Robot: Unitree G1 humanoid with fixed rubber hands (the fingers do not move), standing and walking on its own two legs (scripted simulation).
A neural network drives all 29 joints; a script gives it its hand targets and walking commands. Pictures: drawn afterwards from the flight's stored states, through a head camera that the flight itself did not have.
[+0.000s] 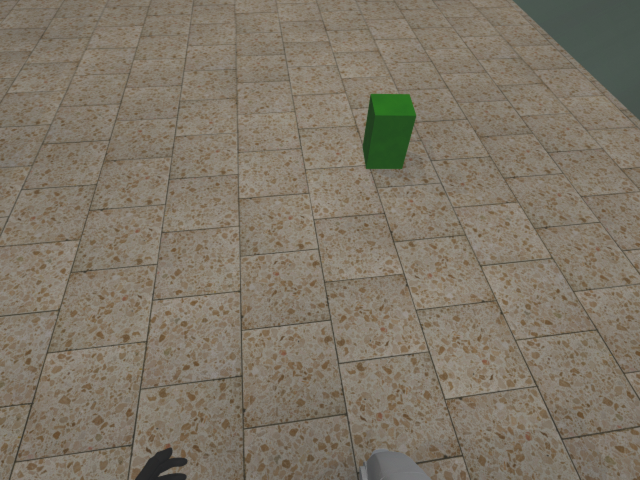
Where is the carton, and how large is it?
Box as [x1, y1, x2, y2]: [363, 94, 415, 168]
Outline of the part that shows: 371,94 363,141 363,152 366,168 401,168 415,118 415,113 409,94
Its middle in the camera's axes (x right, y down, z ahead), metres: +0.29 -0.47 +1.72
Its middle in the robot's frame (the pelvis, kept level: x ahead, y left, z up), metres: +1.50 -0.31 -0.59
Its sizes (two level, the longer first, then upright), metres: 0.168 0.154 0.286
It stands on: the floor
